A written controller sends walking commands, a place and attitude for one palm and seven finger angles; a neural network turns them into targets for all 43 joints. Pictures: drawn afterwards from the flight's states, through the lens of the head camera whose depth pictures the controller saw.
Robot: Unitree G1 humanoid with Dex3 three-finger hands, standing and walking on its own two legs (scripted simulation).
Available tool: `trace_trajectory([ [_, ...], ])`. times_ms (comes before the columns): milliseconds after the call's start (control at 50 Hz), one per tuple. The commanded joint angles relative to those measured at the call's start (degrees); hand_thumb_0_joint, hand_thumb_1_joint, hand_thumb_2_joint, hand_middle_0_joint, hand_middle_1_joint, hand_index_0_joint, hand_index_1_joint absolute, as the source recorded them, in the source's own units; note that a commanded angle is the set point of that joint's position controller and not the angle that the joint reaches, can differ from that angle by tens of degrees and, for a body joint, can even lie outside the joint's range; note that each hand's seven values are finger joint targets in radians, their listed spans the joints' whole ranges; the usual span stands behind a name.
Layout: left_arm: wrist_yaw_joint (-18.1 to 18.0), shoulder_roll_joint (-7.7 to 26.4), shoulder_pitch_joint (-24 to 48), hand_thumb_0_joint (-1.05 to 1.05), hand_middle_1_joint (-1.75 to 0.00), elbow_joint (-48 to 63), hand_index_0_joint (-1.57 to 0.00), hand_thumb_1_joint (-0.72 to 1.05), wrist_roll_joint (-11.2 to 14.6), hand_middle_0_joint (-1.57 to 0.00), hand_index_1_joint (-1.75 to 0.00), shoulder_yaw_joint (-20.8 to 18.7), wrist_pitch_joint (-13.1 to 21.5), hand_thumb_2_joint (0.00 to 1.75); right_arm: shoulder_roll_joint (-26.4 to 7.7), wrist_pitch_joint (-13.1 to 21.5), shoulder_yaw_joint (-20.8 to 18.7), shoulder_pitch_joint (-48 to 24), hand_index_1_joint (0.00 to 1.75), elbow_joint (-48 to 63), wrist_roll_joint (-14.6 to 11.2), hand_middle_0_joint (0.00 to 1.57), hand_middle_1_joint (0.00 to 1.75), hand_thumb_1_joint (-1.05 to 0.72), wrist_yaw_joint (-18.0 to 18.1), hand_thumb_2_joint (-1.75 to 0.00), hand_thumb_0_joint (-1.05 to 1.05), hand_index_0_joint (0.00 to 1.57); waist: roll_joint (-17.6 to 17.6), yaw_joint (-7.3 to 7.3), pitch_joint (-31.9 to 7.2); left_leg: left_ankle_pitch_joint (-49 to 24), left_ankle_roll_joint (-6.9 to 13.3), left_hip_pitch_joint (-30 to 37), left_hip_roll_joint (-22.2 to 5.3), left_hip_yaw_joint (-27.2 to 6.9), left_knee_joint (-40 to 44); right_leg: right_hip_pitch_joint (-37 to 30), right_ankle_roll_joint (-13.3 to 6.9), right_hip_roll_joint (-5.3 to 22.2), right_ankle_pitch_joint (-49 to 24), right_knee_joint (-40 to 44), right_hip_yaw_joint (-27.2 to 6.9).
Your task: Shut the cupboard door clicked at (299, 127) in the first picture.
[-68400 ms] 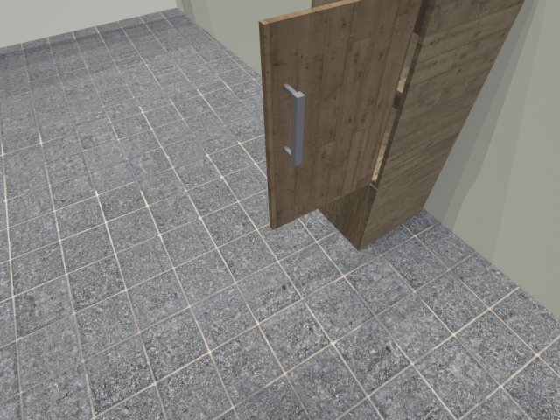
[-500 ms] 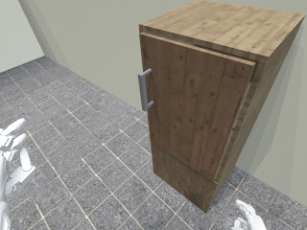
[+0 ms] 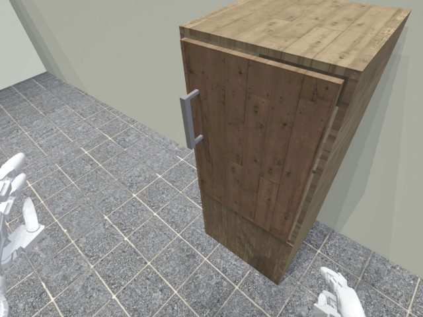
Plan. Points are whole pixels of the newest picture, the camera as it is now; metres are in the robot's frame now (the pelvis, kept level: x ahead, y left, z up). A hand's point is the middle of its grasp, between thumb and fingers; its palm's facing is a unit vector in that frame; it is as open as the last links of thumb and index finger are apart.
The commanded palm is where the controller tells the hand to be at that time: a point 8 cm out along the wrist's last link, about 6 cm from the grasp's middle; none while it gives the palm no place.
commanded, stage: step back with the hand held close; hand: left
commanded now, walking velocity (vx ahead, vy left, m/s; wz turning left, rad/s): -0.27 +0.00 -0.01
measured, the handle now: (192, 120) +0.62 +0.12 +0.03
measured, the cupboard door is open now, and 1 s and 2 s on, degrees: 1 1 1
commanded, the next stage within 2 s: stop stepping back and stand still in 1.08 s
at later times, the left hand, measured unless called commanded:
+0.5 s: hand out of the picture +0.13 +0.30 +0.16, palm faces +0.42 -0.76 -0.49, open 7.4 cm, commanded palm +0.07 +0.33 +0.17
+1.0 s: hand out of the picture +0.02 +0.32 +0.17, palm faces +0.49 -0.75 -0.44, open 7.4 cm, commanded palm -0.03 +0.34 +0.17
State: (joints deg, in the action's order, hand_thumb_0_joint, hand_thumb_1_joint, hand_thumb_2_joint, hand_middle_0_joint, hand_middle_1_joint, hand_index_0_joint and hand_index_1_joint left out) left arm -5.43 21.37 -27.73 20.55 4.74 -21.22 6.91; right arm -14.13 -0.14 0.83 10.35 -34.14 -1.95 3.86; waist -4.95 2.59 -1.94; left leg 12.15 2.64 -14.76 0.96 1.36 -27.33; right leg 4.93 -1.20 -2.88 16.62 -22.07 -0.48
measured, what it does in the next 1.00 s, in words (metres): walks backwards: right foot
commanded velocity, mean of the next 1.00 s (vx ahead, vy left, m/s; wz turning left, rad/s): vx -0.32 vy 0.00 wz -0.01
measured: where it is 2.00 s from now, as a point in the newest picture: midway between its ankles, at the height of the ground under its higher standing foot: outside the picture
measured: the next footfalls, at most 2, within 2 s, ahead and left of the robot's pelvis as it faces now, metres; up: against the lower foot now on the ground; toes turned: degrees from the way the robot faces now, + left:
right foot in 1.00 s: -0.17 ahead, -0.09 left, +0.00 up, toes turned +2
left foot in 1.14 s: -0.02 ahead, +0.12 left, +0.00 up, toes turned +5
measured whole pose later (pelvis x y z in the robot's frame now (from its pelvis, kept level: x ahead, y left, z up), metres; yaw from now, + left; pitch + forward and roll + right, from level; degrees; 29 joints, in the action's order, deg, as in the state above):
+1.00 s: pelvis -0.16 +0.04 -0.02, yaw +2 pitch +2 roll -5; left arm -8.3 27.2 -30.3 30.1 4.8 -28.7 15.7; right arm -11.1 5.8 -0.3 11.4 -34.3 -0.6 2.6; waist -1.4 0.5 -1.2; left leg 0.4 4.5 -32.6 -2.5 7.2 -28.1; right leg 12.5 -1.5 -4.0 28.1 -34.3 1.3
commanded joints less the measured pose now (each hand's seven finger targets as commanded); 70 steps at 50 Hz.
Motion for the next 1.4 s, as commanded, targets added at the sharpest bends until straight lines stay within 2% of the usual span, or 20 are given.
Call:
trace_trajectory([
  [0,-1.3,12.5,1.6,0.0,-0.3,11.5,-0.2,0.9,-0.2,-0.2,-0.3,-7.4,3.7,0.9,-6.0,1.2,-3.1,-6.4,0.3,10.0,0.1,0.2,0.3,-0.9,1.1,-0.9,0.0,0.2,3.6,-1.58,-8.4,-21.5,0.7,10.3,-4.6,-2.2,-1.1,7.4,2.7,7.0,-29.6,0.3,-3.1],
  [200,-2.7,15.1,-3.3,0.0,-0.3,16.0,-0.2,0.9,0.2,-0.2,-0.3,-10.6,4.4,0.9,-6.5,-0.4,-3.5,-5.6,0.3,12.5,-0.2,0.2,0.3,-0.9,1.2,-0.9,0.0,0.2,1.5,-1.81,-8.1,-16.4,0.4,2.4,-6.8,-4.9,2.9,5.9,1.6,5.0,-17.5,-3.5,-2.8],
  [360,-3.3,13.7,-1.9,0.0,-0.3,16.1,-0.2,0.9,-1.4,-0.2,-0.3,-11.2,7.1,0.9,-7.9,2.4,-3.8,-4.5,0.3,12.5,0.2,0.2,0.3,-0.9,1.5,-0.9,0.0,0.2,-3.3,-2.07,-2.9,21.0,3.2,-19.6,-10.5,-12.0,13.8,-2.5,1.8,1.7,-3.6,-10.4,-2.3],
  [480,-3.2,14.7,0.4,0.0,-0.3,18.1,-0.2,0.9,-2.6,-0.2,-0.3,-12.9,8.6,0.9,-8.3,4.9,-4.4,-3.6,0.3,11.4,0.8,0.2,0.3,-0.9,1.3,-0.9,0.0,0.2,-2.8,-1.82,-3.9,28.9,3.7,-25.1,-11.6,-13.5,15.1,-5.6,1.5,0.3,-0.4,-14.2,-1.9],
  [560,-3.5,12.8,1.2,0.0,-0.3,18.7,-0.2,0.9,-2.7,-0.2,-0.3,-11.2,8.9,0.9,-7.3,5.4,-4.2,-2.4,0.3,10.8,0.9,0.2,0.3,-0.9,0.8,-0.9,0.0,0.2,0.5,-2.32,-2.2,27.9,2.2,-23.1,-8.7,-10.3,9.1,1.6,-0.5,2.9,5.3,-10.3,-5.6],
  [660,-5.1,13.8,3.1,0.0,-0.3,19.4,-0.2,0.9,-2.4,-0.2,-0.3,-9.8,9.5,0.9,-5.5,5.3,-3.7,-1.3,0.3,8.1,1.6,0.2,0.3,-0.9,0.2,-0.9,0.0,0.2,9.3,-3.63,-1.6,12.5,-1.4,-5.1,-3.3,-4.7,-8.9,23.5,-5.0,13.8,10.4,3.3,-16.5],
  [740,-5.5,15.2,3.3,0.0,-0.3,20.5,-0.2,0.9,-2.2,-0.2,-0.3,-11.0,10.2,0.9,-5.9,5.7,-3.5,-2.7,0.3,8.4,1.2,0.2,0.3,-0.9,0.8,-0.9,0.0,0.2,3.6,-3.75,-1.6,15.1,0.2,-6.9,-6.6,-9.4,1.4,21.8,-1.3,6.9,9.7,-3.5,-7.8],
  [780,-5.2,15.2,1.8,0.0,-0.3,20.5,-0.2,0.9,-2.7,-0.2,-0.3,-13.4,11.2,0.9,-7.5,6.9,-3.8,-4.8,0.3,9.2,1.2,0.2,0.3,-0.9,1.4,-0.9,0.0,0.2,-9.8,-2.52,-2.4,33.5,3.8,-24.0,-15.6,-19.8,18.0,4.7,1.6,-1.4,7.0,-20.8,-0.9],
  [800,-4.9,15.5,1.7,0.0,-0.3,20.3,-0.2,0.9,-2.6,-0.2,-0.3,-14.8,11.3,0.9,-7.0,7.2,-4.0,-4.5,0.3,8.9,1.6,0.2,0.3,-0.9,1.3,-0.9,0.0,0.2,-10.8,-1.89,-3.6,34.7,4.6,-28.8,-18.5,-21.8,21.4,-0.7,1.7,-2.8,5.7,-28.0,0.4],
  [900,-3.3,13.0,-4.3,0.0,-0.3,19.1,-0.2,0.9,0.1,-0.2,-0.3,-12.5,11.7,0.9,-5.1,9.2,-4.4,-3.3,0.3,8.2,1.4,0.2,0.3,-0.9,-0.5,-0.9,0.0,0.2,-6.7,-1.78,-7.4,20.5,-0.5,-13.5,-15.7,-10.4,17.5,5.3,0.2,-2.5,13.8,-18.0,3.3],
  [960,-3.1,13.8,-1.7,0.0,-0.3,19.7,-0.2,0.9,0.5,-0.2,-0.3,-11.5,12.1,0.9,-5.3,8.7,-4.3,-2.1,0.3,6.3,1.9,0.2,0.3,-0.9,-1.1,-0.9,0.0,0.2,-2.6,-2.61,-6.6,18.0,-5.1,-7.3,-12.7,-4.7,10.1,9.3,-2.0,2.5,12.9,-1.7,-1.6],
  [1020,-3.9,15.4,6.9,0.0,-0.3,23.3,-0.2,0.9,-1.1,-0.2,-0.3,-8.4,11.9,0.9,-4.4,8.9,-4.3,-2.1,0.3,5.1,1.3,0.2,0.3,-0.9,-0.7,-0.9,0.0,0.2,13.6,-3.79,-6.6,6.9,-5.9,10.6,-3.4,1.0,-15.2,31.7,-7.5,16.4,9.2,8.1,-15.8],
  [1060,-4.4,15.9,6.3,0.0,-0.3,22.4,-0.2,0.9,-1.9,-0.2,-0.3,-8.5,9.9,0.9,-3.7,7.9,-3.6,-2.9,0.3,5.1,1.9,0.2,0.3,-0.9,0.0,-0.9,0.0,0.2,13.3,-4.53,-2.8,5.4,-4.9,6.5,-2.8,-0.3,-18.2,31.5,-7.0,17.9,-0.8,4.9,-13.4],
  [1120,-4.3,15.8,8.2,0.0,-0.3,20.6,-0.2,0.9,-1.9,-0.2,-0.3,-9.7,8.8,0.9,-5.3,7.2,-2.7,-5.2,0.3,5.4,2.0,0.2,0.3,-0.9,1.6,-0.9,0.0,0.2,-3.9,-3.89,2.3,-5.6,-2.0,-4.2,-9.1,-8.0,5.3,21.8,0.5,3.8,-4.8,-8.3,-3.5],
  [1180,-3.0,17.5,1.8,0.0,-0.3,18.9,-0.2,0.9,-1.4,-0.2,-0.3,-14.9,11.0,0.9,-7.1,9.3,-4.4,-4.6,0.3,7.6,2.1,0.2,0.3,-0.9,0.9,-0.9,0.0,0.2,-11.9,-2.05,-5.3,34.8,1.4,-20.4,-20.3,-22.4,26.0,1.2,1.3,-4.9,13.5,-28.4,0.7],
  [1280,-2.5,14.9,-7.2,0.0,-0.3,26.6,-0.2,0.9,1.1,-0.2,-0.3,-13.2,8.1,0.9,-4.5,8.7,-4.5,-1.6,0.3,9.8,1.5,0.2,0.3,-0.9,-1.5,-0.9,0.0,0.2,-12.3,-1.12,-12.6,22.8,-8.6,-5.9,-10.2,-3.9,21.1,-0.5,-1.0,-7.1,15.5,-12.6,8.9],
  [1320,-2.8,15.1,-8.1,0.0,-0.3,28.0,-0.2,0.9,0.7,-0.2,-0.3,-11.8,6.5,0.9,-4.1,7.9,-4.0,-0.7,0.3,9.1,1.7,0.2,0.3,-0.9,-1.6,-0.9,0.0,0.2,-5.1,-2.07,-9.3,19.7,-11.3,-4.2,-4.5,2.5,11.4,0.7,-2.8,-2.9,14.4,1.1,6.1],
  [1340,-3.2,16.9,-7.9,0.0,-0.3,27.9,-0.2,0.9,0.2,-0.2,-0.3,-12.8,6.2,0.9,-4.2,7.0,-4.3,0.6,0.3,7.7,1.7,0.2,0.3,-0.9,-1.5,-0.9,0.0,0.2,5.5,-2.58,-8.1,13.0,-9.4,1.3,-0.9,6.8,-7.2,11.1,-6.0,5.8,15.9,7.5,-1.9],
  [1360,-3.8,18.7,-3.7,0.0,-0.3,29.2,-0.2,0.9,0.3,-0.2,-0.3,-13.5,5.8,0.9,-4.9,6.2,-4.7,-0.4,0.3,6.4,2.0,0.2,0.3,-0.9,-1.4,-0.9,0.0,0.2,15.0,-2.86,-4.0,9.7,-7.1,2.5,-1.0,1.0,-29.8,26.8,-11.1,18.9,21.7,13.6,-16.6],
  [1380,-4.5,18.0,3.1,0.0,-0.3,28.6,-0.2,0.9,0.3,-0.2,-0.3,-13.1,5.4,0.9,-5.5,6.2,-5.0,-0.8,0.3,4.7,2.4,0.2,0.3,-0.9,-0.9,-0.9,0.0,0.2,17.4,-3.9,-2.0,10.3,-5.8,-0.1,-2.0,-6.8,-40.1,33.7,-15.7,24.2,27.9,14.7,-22.1],
])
